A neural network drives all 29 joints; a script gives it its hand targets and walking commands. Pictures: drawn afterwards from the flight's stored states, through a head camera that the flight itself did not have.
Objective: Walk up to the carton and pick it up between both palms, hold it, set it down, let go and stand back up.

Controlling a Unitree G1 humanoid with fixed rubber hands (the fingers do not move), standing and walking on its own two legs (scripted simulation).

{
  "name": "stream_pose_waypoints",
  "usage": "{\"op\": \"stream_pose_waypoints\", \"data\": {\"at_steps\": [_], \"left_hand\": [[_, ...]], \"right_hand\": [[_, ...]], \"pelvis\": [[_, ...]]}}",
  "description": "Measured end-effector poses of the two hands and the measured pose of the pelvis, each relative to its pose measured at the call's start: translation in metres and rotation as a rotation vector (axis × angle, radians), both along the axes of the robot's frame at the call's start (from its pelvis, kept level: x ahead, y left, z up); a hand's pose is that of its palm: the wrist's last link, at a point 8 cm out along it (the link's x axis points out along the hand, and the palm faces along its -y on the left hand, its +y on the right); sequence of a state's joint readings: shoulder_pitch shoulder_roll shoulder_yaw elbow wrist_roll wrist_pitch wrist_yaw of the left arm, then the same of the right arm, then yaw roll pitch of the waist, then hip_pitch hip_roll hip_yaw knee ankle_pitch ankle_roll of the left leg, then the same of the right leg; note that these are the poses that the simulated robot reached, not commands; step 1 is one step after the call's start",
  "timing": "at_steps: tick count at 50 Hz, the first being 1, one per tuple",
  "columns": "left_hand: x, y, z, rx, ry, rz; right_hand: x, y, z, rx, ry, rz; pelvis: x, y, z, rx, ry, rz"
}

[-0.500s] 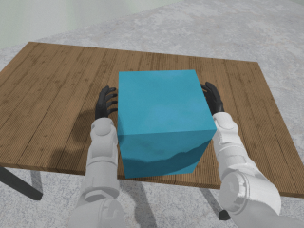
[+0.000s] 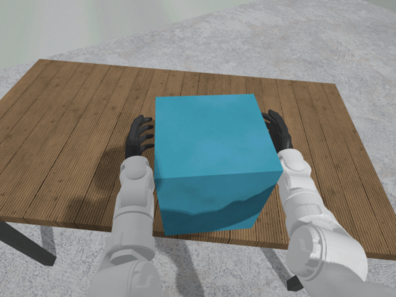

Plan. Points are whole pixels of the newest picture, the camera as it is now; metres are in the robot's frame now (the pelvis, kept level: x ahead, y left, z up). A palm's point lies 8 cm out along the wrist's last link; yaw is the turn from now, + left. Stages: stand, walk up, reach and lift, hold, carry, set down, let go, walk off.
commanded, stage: set down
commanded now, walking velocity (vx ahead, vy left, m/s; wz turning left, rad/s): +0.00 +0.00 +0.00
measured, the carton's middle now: (207, 167) +0.37 +0.04 +0.02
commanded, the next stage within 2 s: none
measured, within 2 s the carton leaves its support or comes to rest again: neither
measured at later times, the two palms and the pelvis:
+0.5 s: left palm (139, 163) +0.35 +0.19 +0.04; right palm (293, 143) +0.45 -0.15 +0.05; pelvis -0.02 -0.01 -0.01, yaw -2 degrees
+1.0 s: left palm (117, 121) +0.37 +0.22 +0.14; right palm (315, 117) +0.45 -0.16 +0.14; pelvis -0.02 -0.01 -0.01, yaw -1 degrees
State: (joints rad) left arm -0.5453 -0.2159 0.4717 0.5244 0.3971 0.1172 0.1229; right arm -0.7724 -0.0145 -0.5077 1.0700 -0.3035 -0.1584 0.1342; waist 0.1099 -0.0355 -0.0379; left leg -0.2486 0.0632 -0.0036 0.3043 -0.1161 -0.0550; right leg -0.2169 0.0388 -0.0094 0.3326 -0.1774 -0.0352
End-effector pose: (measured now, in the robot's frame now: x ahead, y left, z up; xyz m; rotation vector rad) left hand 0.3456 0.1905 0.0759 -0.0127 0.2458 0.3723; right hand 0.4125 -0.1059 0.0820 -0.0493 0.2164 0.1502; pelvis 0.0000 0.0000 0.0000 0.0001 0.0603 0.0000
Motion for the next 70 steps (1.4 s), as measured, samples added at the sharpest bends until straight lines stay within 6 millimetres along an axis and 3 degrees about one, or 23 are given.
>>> {"op": "stream_pose_waypoints", "data": {"at_steps": [12, 19, 26, 32, 40, 43, 52, 57, 62, 70], "left_hand": [[0.013, 0.000, -0.014, 0.037, 0.036, -0.029], [0.012, 0.000, -0.030, 0.017, 0.062, -0.029], [0.005, 0.002, -0.040, -0.012, 0.056, -0.024], [0.011, 0.012, -0.017, 0.007, -0.011, -0.002], [0.017, 0.022, 0.041, 0.038, -0.043, -0.037], [0.019, 0.026, 0.055, 0.030, -0.013, -0.045], [0.023, 0.035, 0.064, -0.039, 0.019, -0.015], [0.011, 0.043, 0.073, -0.047, -0.002, -0.007], [0.003, 0.048, 0.083, -0.040, 0.015, -0.014], [-0.003, 0.037, 0.100, -0.018, -0.015, -0.044]], "right_hand": [[0.007, -0.002, -0.039, -0.007, 0.134, -0.015], [0.032, -0.009, -0.029, 0.003, 0.052, 0.006], [0.038, -0.046, -0.028, -0.014, 0.055, -0.030], [0.034, -0.070, -0.015, -0.007, 0.020, -0.029], [0.038, -0.072, 0.044, 0.018, -0.063, -0.004], [0.041, -0.071, 0.056, 0.010, -0.023, -0.014], [0.042, -0.051, 0.059, -0.002, 0.067, 0.015], [0.040, -0.042, 0.079, 0.022, -0.008, 0.031], [0.039, -0.056, 0.093, -0.004, -0.001, -0.018], [0.025, -0.076, 0.098, -0.019, 0.019, -0.025]], "pelvis": [[-0.012, 0.002, -0.006, -0.018, 0.108, -0.025], [-0.020, 0.001, -0.011, -0.025, 0.204, -0.032], [-0.024, -0.008, -0.012, -0.020, 0.234, -0.024], [-0.021, -0.017, -0.013, -0.010, 0.252, -0.030], [-0.019, -0.016, -0.009, -0.003, 0.210, -0.036], [-0.021, -0.015, -0.007, 0.000, 0.176, -0.034], [-0.017, -0.012, -0.006, -0.004, 0.134, -0.017], [-0.011, -0.007, -0.005, -0.012, 0.134, -0.010], [-0.009, -0.003, -0.002, -0.014, 0.096, -0.001], [-0.010, -0.002, -0.001, -0.010, 0.056, -0.010]]}}
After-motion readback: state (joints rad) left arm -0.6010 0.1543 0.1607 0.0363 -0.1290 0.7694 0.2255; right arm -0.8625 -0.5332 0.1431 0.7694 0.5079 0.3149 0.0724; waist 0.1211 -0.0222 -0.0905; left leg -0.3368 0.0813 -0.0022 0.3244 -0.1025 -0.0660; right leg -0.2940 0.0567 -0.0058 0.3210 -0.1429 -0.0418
